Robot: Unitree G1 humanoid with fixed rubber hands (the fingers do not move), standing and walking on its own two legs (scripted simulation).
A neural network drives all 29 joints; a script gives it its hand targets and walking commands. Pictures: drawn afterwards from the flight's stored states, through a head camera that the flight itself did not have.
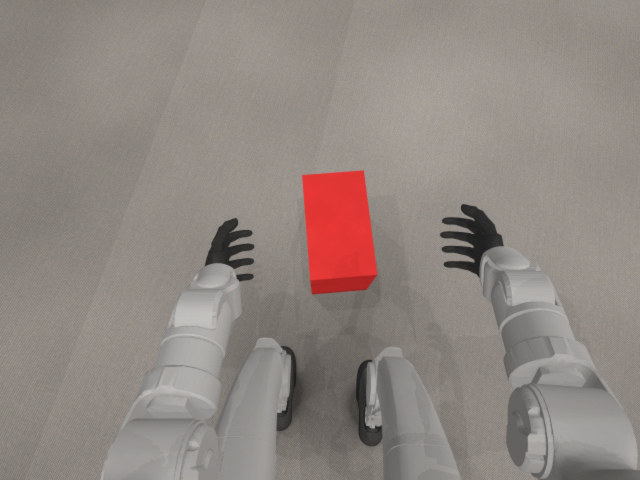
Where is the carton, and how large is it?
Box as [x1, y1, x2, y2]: [302, 170, 376, 293]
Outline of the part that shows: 363,170 302,175 310,282 312,293 366,289 376,275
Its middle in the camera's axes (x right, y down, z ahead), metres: +0.04 +0.00 +1.03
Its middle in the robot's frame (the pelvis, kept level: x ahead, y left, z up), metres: +0.54 -0.01 -0.57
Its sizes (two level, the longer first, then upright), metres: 0.266 0.155 0.218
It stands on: the floor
